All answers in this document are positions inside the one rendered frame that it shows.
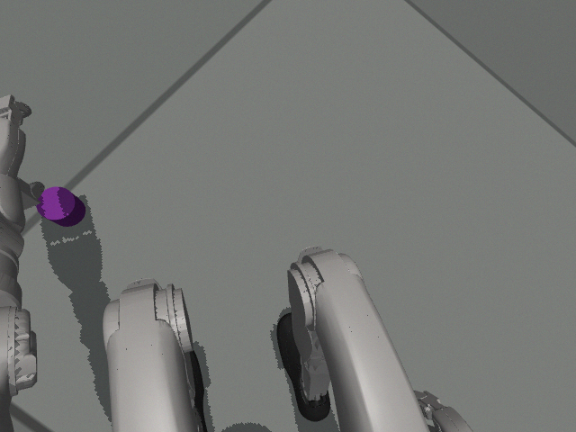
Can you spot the right robot foot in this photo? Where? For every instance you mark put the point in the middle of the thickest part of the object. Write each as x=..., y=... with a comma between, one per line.
x=312, y=410

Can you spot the right robot hand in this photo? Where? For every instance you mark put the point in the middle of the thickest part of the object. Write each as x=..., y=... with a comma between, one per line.
x=445, y=419

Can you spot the left robot foot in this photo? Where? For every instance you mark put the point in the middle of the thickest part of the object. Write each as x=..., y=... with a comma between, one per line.
x=199, y=392

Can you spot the left robot arm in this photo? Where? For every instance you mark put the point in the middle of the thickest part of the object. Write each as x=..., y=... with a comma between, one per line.
x=18, y=346

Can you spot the left robot hand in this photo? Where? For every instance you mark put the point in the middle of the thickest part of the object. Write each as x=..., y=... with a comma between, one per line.
x=12, y=147

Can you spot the tin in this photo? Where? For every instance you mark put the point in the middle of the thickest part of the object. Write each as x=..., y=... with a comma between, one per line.
x=59, y=205

